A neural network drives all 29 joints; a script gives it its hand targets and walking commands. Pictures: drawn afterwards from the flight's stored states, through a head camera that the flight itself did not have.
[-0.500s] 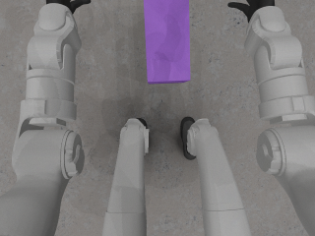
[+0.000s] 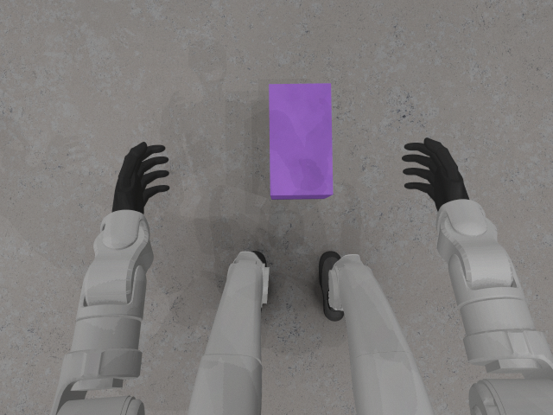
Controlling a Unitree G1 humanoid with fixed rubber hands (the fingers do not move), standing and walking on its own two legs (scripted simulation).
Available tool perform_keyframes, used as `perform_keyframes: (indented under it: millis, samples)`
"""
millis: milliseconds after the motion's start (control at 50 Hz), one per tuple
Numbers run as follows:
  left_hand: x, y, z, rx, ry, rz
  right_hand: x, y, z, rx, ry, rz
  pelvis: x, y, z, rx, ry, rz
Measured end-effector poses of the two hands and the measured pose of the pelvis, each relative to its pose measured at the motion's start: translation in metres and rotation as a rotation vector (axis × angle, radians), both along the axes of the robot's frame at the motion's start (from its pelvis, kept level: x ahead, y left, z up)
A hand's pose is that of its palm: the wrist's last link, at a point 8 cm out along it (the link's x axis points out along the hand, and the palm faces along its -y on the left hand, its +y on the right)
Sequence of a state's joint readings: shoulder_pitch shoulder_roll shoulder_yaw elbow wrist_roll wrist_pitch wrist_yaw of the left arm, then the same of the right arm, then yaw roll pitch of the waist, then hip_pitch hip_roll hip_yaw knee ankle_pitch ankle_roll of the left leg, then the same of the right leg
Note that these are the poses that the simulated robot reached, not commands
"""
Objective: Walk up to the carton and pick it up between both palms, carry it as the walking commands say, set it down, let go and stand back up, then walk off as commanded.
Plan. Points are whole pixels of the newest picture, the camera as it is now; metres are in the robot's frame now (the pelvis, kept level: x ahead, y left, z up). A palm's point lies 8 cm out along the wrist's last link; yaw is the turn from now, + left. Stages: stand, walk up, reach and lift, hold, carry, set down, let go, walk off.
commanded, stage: let go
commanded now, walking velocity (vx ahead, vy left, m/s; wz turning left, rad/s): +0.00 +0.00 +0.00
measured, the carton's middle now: (298, 146) +0.54 -0.03 -0.61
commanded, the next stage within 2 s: stand in 0.92 s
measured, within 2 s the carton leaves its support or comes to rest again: neither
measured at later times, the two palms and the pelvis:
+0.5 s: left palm (55, 320) +0.24 +0.25 +0.00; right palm (539, 286) +0.26 -0.22 +0.00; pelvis +0.08 +0.00 +0.07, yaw +2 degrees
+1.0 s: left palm (55, 328) +0.23 +0.25 +0.00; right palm out of the picture +0.26 -0.24 +0.00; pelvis +0.10 -0.01 +0.08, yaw +2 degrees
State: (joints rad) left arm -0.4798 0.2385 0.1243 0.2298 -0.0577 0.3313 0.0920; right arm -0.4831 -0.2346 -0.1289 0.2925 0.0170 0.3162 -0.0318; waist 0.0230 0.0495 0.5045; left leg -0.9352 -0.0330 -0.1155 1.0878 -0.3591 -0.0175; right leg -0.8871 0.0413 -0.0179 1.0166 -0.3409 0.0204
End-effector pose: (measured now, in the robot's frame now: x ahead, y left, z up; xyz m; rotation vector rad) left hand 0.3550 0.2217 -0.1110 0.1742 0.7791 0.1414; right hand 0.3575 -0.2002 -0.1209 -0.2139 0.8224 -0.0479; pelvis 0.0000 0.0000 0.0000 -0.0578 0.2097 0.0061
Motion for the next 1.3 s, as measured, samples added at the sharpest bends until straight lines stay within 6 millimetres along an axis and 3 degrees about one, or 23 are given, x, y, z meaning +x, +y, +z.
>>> perform_keyframes:
  millis: [60, 180, 340, 460, 540, 920, 1080, 1300]
  samples:
    - [-0.023, 0.008, 0.022, -0.009, 0.007, 0.016, -0.024, -0.003, 0.022, 0.018, 0.020, -0.015, 0.009, 0.001, 0.008, -0.001, 0.018, 0.002]
    - [-0.042, 0.016, 0.065, -0.036, -0.026, 0.041, -0.043, -0.005, 0.079, 0.040, -0.056, -0.005, 0.028, 0.004, 0.028, 0.001, -0.011, 0.010]
    - [-0.078, 0.025, 0.098, -0.036, -0.020, 0.061, -0.071, -0.012, 0.116, 0.030, -0.051, 0.006, 0.056, 0.002, 0.057, 0.013, -0.146, 0.022]
    - [-0.112, 0.028, 0.107, -0.029, 0.023, 0.082, -0.092, -0.020, 0.123, 0.031, -0.019, -0.002, 0.076, 0.000, 0.069, 0.021, -0.213, 0.027]
    - [-0.123, 0.028, 0.113, -0.027, 0.029, 0.089, -0.101, -0.025, 0.125, 0.035, -0.005, -0.010, 0.084, -0.002, 0.073, 0.026, -0.245, 0.029]
    - [-0.120, 0.021, 0.118, -0.041, 0.039, 0.084, -0.095, -0.030, 0.129, 0.040, -0.009, -0.017, 0.094, -0.008, 0.076, 0.036, -0.287, 0.031]
    - [-0.135, 0.038, 0.105, 0.019, 0.089, 0.094, -0.096, -0.049, 0.127, -0.044, -0.016, -0.046, 0.102, -0.007, 0.076, 0.035, -0.275, 0.031]
    - [-0.136, 0.049, 0.107, 0.057, 0.058, 0.101, -0.085, -0.061, 0.141, -0.087, -0.109, -0.036, 0.106, -0.008, 0.076, 0.035, -0.269, 0.030]
